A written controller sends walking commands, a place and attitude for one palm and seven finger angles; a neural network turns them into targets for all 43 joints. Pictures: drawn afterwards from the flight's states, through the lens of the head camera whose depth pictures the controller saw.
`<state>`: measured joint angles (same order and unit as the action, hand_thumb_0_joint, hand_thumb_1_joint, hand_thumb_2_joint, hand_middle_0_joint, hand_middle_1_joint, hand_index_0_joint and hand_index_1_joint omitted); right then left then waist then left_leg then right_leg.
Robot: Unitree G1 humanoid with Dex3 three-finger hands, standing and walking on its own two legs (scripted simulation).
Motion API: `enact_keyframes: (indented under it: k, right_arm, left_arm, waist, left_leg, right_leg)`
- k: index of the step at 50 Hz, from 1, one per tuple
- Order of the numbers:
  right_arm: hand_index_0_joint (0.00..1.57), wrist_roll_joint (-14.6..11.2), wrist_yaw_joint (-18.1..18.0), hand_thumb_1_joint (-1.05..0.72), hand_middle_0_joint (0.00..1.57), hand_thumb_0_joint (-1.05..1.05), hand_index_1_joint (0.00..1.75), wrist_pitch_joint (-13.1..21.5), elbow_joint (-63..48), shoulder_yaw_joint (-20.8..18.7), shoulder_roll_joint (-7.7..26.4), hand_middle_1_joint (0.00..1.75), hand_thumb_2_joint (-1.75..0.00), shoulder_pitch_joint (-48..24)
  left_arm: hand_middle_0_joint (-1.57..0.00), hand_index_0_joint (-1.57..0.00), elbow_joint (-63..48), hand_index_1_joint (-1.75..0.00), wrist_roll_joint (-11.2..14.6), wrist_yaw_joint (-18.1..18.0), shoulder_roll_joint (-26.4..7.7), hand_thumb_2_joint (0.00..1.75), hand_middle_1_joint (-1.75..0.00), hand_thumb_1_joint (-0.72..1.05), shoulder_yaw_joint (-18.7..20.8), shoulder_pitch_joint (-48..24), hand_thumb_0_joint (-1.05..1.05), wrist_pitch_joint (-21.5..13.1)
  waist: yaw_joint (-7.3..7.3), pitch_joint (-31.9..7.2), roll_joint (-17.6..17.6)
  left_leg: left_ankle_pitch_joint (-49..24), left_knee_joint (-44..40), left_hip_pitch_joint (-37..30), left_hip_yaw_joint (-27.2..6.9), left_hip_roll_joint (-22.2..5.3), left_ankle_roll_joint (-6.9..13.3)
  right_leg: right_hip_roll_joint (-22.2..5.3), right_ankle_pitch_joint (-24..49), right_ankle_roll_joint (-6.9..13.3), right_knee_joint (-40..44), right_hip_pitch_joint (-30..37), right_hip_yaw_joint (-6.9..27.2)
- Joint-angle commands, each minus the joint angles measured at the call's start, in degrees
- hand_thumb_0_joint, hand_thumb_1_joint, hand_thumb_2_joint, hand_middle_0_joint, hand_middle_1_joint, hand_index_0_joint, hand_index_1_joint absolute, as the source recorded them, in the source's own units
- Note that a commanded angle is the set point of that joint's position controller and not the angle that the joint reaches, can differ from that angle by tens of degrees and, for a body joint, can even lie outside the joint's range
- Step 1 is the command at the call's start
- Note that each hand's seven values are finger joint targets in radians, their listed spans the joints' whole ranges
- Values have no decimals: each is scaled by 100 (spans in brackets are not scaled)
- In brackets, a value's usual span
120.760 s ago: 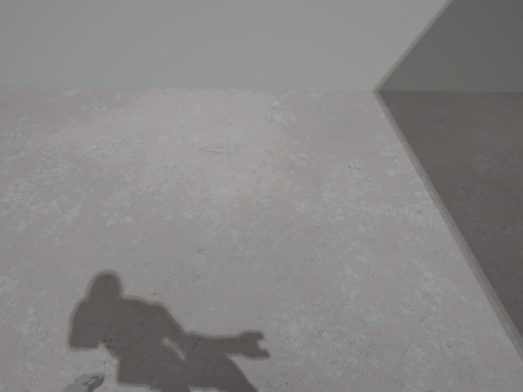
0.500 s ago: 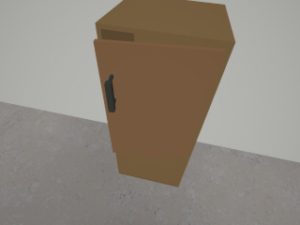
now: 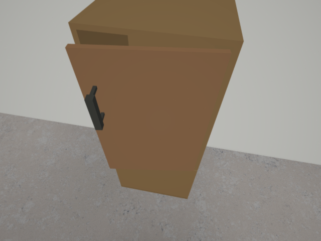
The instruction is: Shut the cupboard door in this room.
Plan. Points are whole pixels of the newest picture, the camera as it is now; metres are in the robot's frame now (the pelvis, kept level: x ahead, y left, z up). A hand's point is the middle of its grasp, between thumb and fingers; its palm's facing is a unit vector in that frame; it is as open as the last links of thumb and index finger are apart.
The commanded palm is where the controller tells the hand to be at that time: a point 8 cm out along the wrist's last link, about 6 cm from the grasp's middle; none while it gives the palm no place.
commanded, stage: come to a stop and stand still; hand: left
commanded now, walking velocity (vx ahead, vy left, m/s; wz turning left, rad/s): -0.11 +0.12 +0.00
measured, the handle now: (96, 108) +0.44 +0.20 +0.08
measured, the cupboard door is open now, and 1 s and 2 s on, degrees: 9 9 9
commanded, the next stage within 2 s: look again from close up in 1.42 s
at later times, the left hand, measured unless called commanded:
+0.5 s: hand out of the picture -0.06 +0.18 -0.17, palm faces +0.08 -0.98 -0.16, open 7.3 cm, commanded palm none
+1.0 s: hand out of the picture +0.00 +0.18 -0.16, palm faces +0.03 -0.97 -0.23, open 7.3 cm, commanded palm none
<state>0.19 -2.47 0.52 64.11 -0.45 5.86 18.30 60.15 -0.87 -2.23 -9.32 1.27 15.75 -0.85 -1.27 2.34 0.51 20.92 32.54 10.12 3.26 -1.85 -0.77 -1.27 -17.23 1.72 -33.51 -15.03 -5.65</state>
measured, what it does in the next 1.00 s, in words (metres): stands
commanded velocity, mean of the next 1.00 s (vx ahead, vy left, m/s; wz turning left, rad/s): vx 0.03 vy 0.00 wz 0.00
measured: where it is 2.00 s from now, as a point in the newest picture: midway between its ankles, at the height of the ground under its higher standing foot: outside the picture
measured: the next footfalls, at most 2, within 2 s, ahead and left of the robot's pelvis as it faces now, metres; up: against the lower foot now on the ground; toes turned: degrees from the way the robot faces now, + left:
none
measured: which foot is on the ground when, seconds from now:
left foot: down 0.00-1.00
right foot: down 0.00-1.00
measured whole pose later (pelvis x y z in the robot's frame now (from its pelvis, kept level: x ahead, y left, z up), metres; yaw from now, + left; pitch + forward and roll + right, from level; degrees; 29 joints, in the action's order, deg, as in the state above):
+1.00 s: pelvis +0.00 +0.01 +0.01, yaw +0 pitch -2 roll +1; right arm 0.9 -1.8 2.0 63.7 1.7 7.3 19.2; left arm 64.8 -0.6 -2.5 -7.1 -0.8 17.2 -1.4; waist -0.6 0.3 -2.7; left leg 17.8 26.1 6.5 4.4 -0.5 0.2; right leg -1.1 -15.5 1.3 -29.8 -12.5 -3.1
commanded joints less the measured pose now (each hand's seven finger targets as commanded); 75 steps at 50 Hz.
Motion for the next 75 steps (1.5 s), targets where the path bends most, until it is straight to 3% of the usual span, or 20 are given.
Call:
enact_keyframes:
  k: [1, 3, 5, 7, 9, 11, 16, 22, 25, 28, 29, 30, 31, 32, 34, 38, 42, 46, 52, 75]
  right_arm:
    - [20, -18, -5, -90, 20, 0, 30, -57, -250, -159, 307, 30, -90, 396]
    - [20, -18, 12, -90, 20, 0, 30, -77, -277, -169, 305, 30, -90, 333]
    - [20, -3, 31, -90, 20, 0, 30, -109, -282, -189, 349, 30, -90, 317]
    - [20, 30, 64, -90, 20, 0, 30, -77, -257, -200, 447, 30, -90, 332]
    - [20, 73, 86, -90, 20, 0, 30, -34, -365, -168, 610, 30, -90, -15]
    - [20, 87, 110, -90, 20, 0, 30, -29, -457, -146, 686, 30, -90, -292]
    - [20, 144, 150, -90, 20, 0, 30, -68, -397, -165, 823, 30, -90, -2]
    - [20, 108, 110, -90, 20, 0, 30, -31, -386, -157, 832, 30, -90, 112]
    - [20, 83, 99, -90, 20, 0, 30, 9, -388, -105, 687, 30, -90, 134]
    - [20, 52, 86, -90, 20, 0, 30, 8, -258, -15, 432, 30, -90, 374]
    - [20, 87, 127, -90, 20, 0, 30, 98, -457, -3, 866, 30, -90, -271]
    - [20, 52, 136, -90, 20, 0, 30, 76, -641, 4, 470, 30, -90, 81]
    - [20, 56, 122, -90, 20, 0, 30, 100, -606, 16, 454, 30, -90, 261]
    - [20, 75, 135, -90, 20, 0, 30, 142, -485, 41, 438, 30, -90, 387]
    - [20, 37, 108, -90, 20, 0, 30, 173, -498, 47, 471, 30, -90, 477]
    - [20, 26, 73, -90, 20, 0, 30, 181, -414, 82, 518, 30, -90, 532]
    - [20, 38, 54, -90, 20, 0, 30, 203, -288, 125, 500, 30, -90, 532]
    - [20, 49, 45, -90, 20, 0, 30, 192, -218, 133, 536, 30, -90, 534]
    - [20, 60, 29, -90, 20, 0, 30, 188, -129, 128, 527, 30, -90, 496]
    - [20, 50, 38, -90, 20, 0, 30, 78, -18, 90, 546, 30, -90, 392]
  left_arm:
    - [-20, -20, -146, -30, -1, -62, -640, 90, -30, 90, 135, 575, 0, -27]
    - [-20, -20, -245, -30, -21, -97, -709, 90, -30, 90, 177, 448, 0, 0]
    - [-20, -20, -363, -30, -15, -97, -744, 90, -30, 90, 205, 162, 0, 47]
    - [-20, -20, -504, -30, -12, -66, -631, 90, -30, 90, 211, -77, 0, 116]
    - [-20, -20, -537, -30, -2, -34, -392, 90, -30, 90, 152, -122, 0, 165]
    - [-20, -20, -372, -30, -43, 0, -292, 90, -30, 90, 99, 155, 0, 165]
    - [-20, -20, -223, -30, -93, 80, -298, 90, -30, 90, 62, 353, 0, 140]
    - [-20, -20, -116, -30, -87, 134, -108, 90, -30, 90, 28, 649, 0, 70]
    - [-20, -20, -10, -30, -54, 111, -171, 90, -30, 90, 21, 910, 0, -8]
    - [-20, -20, 92, -30, -10, 69, -224, 90, -30, 90, -14, 945, 0, -49]
    - [-20, -20, 459, -30, -94, -191, -435, 90, -30, 90, -83, 1291, 0, -209]
    - [-20, -20, 260, -30, -32, -146, -664, 90, -30, 90, -47, 1070, 0, -217]
    - [-20, -20, 179, -30, -30, -95, -565, 90, -30, 90, -43, 907, 0, -191]
    - [-20, -20, 256, -30, -40, -66, -508, 90, -30, 90, -79, 879, 0, -220]
    - [-20, -20, 314, -30, -13, -34, -305, 90, -30, 90, -123, 913, 0, -219]
    - [-20, -20, 438, -30, 10, -12, -120, 90, -30, 90, -173, 822, 0, -192]
    - [-20, -20, 444, -30, 35, -11, -147, 90, -30, 90, -163, 811, 0, -155]
    - [-20, -20, 385, -30, 46, -20, -217, 90, -30, 90, -129, 713, 0, -141]
    - [-20, -20, 303, -30, 50, -13, -327, 90, -30, 90, -92, 532, 0, -104]
    - [-20, -20, 317, -30, 45, 9, -392, 90, -30, 90, -86, 416, 0, -80]
  waist:
    - [170, -240, 1077]
    - [183, -339, 937]
    - [121, -271, 791]
    - [100, -116, -52]
    - [252, 222, -906]
    - [383, 307, -536]
    - [261, 562, -259]
    - [232, 748, -443]
    - [271, 629, -39]
    - [151, 735, 296]
    - [356, 680, -334]
    - [40, 60, -420]
    - [1, 101, -574]
    - [20, -59, -761]
    - [12, -220, -471]
    - [32, 292, 309]
    - [116, 475, -84]
    - [129, 418, 109]
    - [173, 246, -95]
    - [103, 249, -42]
  left_leg:
    - [55, 199, 730, 55, -24, 20]
    - [159, 10, 732, 44, -33, 3]
    - [-418, -430, 373, 51, -79, 12]
    - [-1461, -877, -44, -192, -307, 128]
    - [-1393, -1515, 837, -758, -776, 424]
    - [-10, -1767, 1324, -769, -693, 428]
    - [1793, -2086, 1308, -861, -541, 423]
    - [1533, -2078, 1086, -989, -688, 564]
    - [971, -1560, 1018, -671, -388, 442]
    - [85, -1112, 610, -308, -155, 320]
    - [-807, -325, 561, -213, -259, 102]
    - [29, -341, 423, -240, -112, 113]
    - [-117, -624, 240, -339, -164, 173]
    - [-591, -578, 148, -357, -275, 207]
    - [-993, -690, 184, -497, -379, 283]
    - [-1113, -948, 410, -513, -379, 294]
    - [-1240, -1184, 411, -476, -369, 295]
    - [-1313, -1219, 343, -427, -358, 270]
    - [-1553, -1285, 186, -363, -391, 253]
    - [-1036, -1334, -66, -210, -381, 168]
  right_leg:
    - [-1478, 5351, 620, 653, 1023, 1136]
    - [-1554, 5145, 759, 628, 1095, 1223]
    - [-1467, 3825, 696, 742, 661, 1209]
    - [-927, 2082, 365, 630, 62, 881]
    - [-348, 556, -30, 505, 373, 397]
    - [-322, 314, -76, 660, 791, 409]
    - [-202, -798, -84, 973, 413, 384]
    - [-72, -188, -35, 755, 200, 319]
    - [-316, -389, 49, 1233, 276, 853]
    - [-542, -603, 154, 1604, -109, 1191]
    - [-663, 1843, 64, 1029, -191, 1182]
    - [-860, 614, 219, 1228, -59, 1354]
    - [-740, -274, 298, 1169, -317, 1299]
    - [-583, -38, 295, 1023, -276, 1092]
    - [-463, 459, 238, 895, 27, 963]
    - [-447, 922, 178, 874, 63, 851]
    - [-446, 1050, 163, 886, 154, 816]
    - [-475, 1351, 162, 880, 329, 833]
    - [-501, 1726, 167, 858, 558, 798]
    - [-513, 1105, 183, 1368, 424, 1006]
